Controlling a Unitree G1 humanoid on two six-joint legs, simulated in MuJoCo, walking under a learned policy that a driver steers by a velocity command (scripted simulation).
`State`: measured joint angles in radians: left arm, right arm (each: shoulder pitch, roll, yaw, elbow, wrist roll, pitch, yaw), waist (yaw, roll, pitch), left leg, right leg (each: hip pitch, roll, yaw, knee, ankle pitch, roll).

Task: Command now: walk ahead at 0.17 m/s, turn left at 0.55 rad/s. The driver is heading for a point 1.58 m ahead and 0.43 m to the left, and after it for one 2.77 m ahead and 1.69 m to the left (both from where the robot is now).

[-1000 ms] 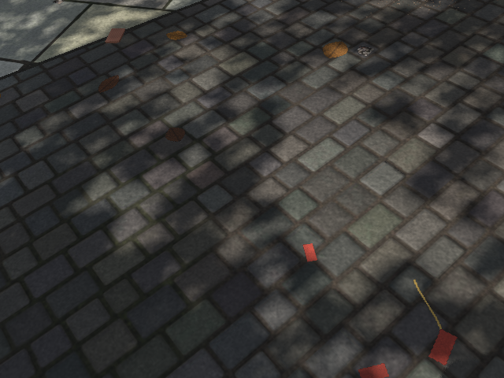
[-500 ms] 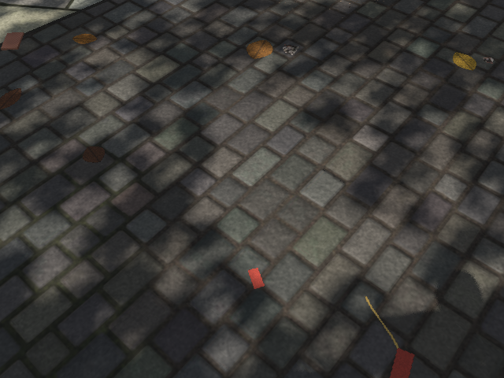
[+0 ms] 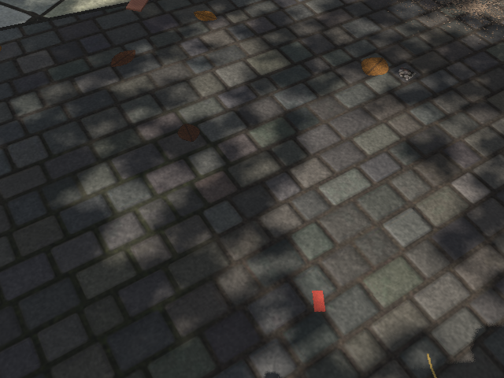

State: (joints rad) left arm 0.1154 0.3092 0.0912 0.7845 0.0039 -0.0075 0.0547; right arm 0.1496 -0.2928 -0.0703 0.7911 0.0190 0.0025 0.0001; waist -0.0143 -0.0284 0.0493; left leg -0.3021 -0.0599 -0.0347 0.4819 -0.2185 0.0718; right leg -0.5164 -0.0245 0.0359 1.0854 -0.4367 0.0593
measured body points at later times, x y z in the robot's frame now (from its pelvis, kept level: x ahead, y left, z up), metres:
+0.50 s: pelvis +0.16 -0.02 +0.00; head +0.18 -0.03 +0.45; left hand +0.14 +0.27 -0.10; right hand +0.38 -0.24 -0.10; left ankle +0.15 +0.13 -0.66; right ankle +0.15 -0.15 -0.74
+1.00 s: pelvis +0.39 +0.16 +0.01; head +0.41 +0.18 +0.45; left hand +0.39 +0.47 -0.10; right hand +0.59 -0.05 -0.10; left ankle +0.35 +0.22 -0.74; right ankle +0.53 +0.03 -0.66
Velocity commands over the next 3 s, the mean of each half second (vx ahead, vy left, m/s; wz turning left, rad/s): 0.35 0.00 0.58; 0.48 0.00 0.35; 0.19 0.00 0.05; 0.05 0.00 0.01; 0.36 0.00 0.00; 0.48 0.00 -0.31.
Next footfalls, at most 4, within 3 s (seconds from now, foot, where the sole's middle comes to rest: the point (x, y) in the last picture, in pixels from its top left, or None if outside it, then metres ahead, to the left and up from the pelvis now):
0.28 right None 0.19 -0.14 -0.78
0.76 left None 0.39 0.24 -0.78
1.24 right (177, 271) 0.74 0.20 -0.78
1.54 left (100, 330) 0.56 0.38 -0.78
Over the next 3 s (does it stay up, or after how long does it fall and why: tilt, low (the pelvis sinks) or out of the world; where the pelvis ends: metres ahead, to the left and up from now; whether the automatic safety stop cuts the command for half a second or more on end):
stays up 1.02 0.52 0.00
